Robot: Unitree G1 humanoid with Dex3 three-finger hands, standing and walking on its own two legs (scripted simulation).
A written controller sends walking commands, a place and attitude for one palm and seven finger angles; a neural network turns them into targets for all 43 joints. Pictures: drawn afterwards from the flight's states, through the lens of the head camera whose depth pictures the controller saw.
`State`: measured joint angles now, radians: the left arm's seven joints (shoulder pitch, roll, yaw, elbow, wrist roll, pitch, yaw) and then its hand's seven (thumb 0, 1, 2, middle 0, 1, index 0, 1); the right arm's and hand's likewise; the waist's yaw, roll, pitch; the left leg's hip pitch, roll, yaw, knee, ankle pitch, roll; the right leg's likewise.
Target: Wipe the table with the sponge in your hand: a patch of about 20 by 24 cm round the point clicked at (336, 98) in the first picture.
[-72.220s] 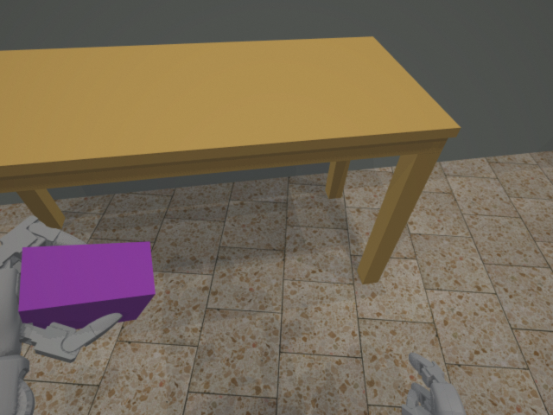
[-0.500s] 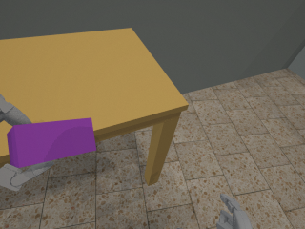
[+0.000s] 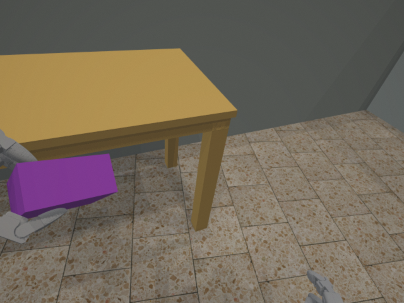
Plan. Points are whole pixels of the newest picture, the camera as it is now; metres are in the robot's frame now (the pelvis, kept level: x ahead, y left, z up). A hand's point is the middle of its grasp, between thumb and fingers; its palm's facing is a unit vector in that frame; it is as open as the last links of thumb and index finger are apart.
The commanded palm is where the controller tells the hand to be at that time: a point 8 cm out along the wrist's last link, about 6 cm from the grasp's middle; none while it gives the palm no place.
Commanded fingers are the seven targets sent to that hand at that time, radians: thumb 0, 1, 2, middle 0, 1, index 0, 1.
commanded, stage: stop stepping back and stand still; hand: left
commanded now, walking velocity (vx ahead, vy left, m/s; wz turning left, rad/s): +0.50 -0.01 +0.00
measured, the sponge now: (74, 185) +0.23 +0.23 +0.17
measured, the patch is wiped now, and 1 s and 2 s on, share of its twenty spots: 1.00 1.00 1.00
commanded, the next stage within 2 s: stand and wait in 0.94 s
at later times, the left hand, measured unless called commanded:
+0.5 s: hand out of the picture +0.09 +0.25 +0.24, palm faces +0.47 -0.82 -0.34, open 9.9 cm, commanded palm +0.04 +0.29 +0.25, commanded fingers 0.00 0.10 1.30 -1.20 -1.60 -1.20 -1.60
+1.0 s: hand out of the picture +0.06 +0.24 +0.25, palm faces +0.51 -0.80 -0.32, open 9.9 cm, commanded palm +0.00 +0.28 +0.25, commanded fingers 0.00 0.10 1.30 -1.20 -1.60 -1.20 -1.60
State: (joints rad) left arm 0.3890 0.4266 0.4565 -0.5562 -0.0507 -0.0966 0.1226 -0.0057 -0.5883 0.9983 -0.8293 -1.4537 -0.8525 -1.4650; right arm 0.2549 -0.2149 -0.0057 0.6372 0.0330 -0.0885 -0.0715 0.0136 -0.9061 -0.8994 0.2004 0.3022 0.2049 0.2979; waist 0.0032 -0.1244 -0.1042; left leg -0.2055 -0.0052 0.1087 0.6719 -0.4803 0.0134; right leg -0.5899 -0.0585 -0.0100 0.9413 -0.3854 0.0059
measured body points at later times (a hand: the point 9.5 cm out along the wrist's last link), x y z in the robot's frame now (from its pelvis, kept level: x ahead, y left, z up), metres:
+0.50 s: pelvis -0.11 +0.00 +0.01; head -0.15 +0.02 +0.46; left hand +0.06 +0.29 +0.26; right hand +0.04 -0.22 -0.06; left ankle -0.07 +0.12 -0.71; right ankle -0.08 -0.12 -0.63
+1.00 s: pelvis -0.14 -0.01 +0.01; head -0.16 +0.00 +0.46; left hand +0.03 +0.28 +0.27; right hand +0.03 -0.25 -0.06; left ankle -0.10 +0.13 -0.71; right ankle -0.11 -0.11 -0.70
